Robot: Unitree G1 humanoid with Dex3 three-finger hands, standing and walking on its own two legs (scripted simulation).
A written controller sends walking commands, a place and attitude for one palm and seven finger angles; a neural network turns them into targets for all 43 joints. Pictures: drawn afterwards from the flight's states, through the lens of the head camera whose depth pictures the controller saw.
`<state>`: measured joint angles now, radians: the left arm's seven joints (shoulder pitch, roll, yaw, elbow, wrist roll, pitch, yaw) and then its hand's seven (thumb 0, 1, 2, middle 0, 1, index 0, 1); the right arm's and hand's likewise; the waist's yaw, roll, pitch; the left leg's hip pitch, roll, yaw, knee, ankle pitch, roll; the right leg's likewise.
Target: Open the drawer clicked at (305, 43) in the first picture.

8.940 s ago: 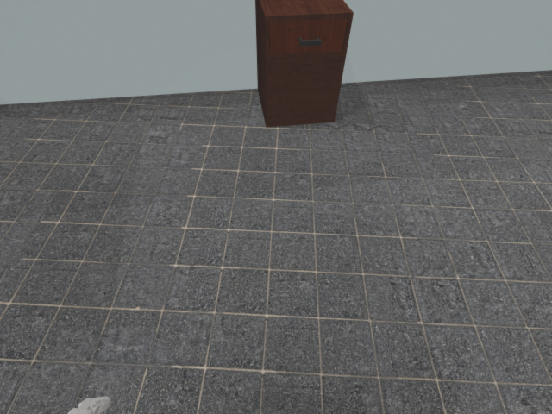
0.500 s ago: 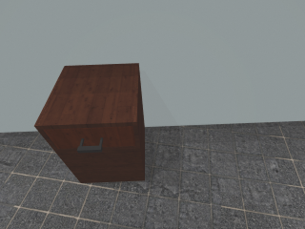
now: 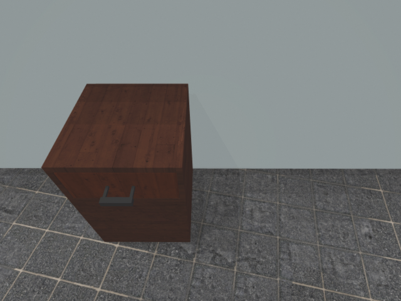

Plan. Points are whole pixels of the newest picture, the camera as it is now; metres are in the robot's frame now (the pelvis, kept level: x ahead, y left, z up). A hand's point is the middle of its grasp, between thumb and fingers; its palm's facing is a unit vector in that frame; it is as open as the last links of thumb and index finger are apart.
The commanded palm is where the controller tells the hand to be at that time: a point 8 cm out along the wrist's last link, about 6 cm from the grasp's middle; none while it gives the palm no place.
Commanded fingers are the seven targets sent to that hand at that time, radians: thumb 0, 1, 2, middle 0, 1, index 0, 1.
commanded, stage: come to a stop and stand still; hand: left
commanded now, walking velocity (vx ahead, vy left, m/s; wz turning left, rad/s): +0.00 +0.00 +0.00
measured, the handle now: (118, 195) +0.46 +0.31 -0.24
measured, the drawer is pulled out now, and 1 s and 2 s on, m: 0.00 0.00 0.00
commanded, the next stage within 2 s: look again from close up in 0.26 s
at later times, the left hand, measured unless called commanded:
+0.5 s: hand out of the picture +0.01 +0.20 -0.17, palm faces +0.01 -0.97 -0.24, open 7.4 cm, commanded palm none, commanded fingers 0.00 0.90 0.90 -0.20 -0.30 -0.20 -0.30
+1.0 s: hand out of the picture -0.04 +0.26 -0.18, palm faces +0.00 -0.98 -0.20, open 7.4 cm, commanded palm +0.04 +0.31 -0.07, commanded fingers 0.00 0.88 0.89 -0.20 -0.31 -0.20 -0.31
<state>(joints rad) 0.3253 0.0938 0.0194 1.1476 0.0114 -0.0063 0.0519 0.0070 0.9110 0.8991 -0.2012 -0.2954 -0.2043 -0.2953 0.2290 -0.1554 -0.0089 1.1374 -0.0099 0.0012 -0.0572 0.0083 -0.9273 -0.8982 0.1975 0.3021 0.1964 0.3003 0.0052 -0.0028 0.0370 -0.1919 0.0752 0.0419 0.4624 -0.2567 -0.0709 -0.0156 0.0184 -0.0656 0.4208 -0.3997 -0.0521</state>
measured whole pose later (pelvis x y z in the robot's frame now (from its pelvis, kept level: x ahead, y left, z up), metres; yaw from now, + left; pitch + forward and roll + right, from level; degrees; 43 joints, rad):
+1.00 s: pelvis -0.05 +0.08 +0.00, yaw +0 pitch +0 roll -1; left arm 0.33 0.19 0.00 0.99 0.03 0.01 0.05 0.01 0.91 0.90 -0.20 -0.30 -0.20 -0.30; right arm 0.26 -0.17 0.00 1.01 -0.01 0.02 -0.01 0.00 -0.92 -0.90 0.20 0.30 0.20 0.30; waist 0.00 -0.03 0.03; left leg -0.29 0.00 0.08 0.51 -0.22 0.05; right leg -0.11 -0.06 -0.03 0.45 -0.33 0.05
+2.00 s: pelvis -0.03 +0.08 -0.02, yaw -1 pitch +8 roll -1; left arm 0.31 0.39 -0.04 -0.05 1.00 0.02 0.35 0.01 -0.07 0.48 -0.29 -0.92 -0.29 -0.92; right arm 0.14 -0.24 -0.02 0.55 -0.05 0.11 0.00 0.01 -0.91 -0.90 0.20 0.30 0.20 0.30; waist 0.05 0.06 -0.09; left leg -0.55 -0.05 0.00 0.75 -0.35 0.05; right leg -0.44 0.06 0.06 0.74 -0.44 -0.02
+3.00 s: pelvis -0.03 +0.07 +0.00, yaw +0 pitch +4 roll +0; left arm -0.05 0.47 -0.05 0.11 0.92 0.04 0.12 0.00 -0.49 0.30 -0.32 -1.20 -0.32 -1.20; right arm 0.15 -0.26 -0.02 0.59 0.02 0.13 -0.01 0.01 -0.91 -0.90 0.20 0.30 0.20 0.30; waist 0.05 0.08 -0.05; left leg -0.36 -0.05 -0.02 0.52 -0.23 0.04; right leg -0.26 0.05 0.05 0.52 -0.33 -0.03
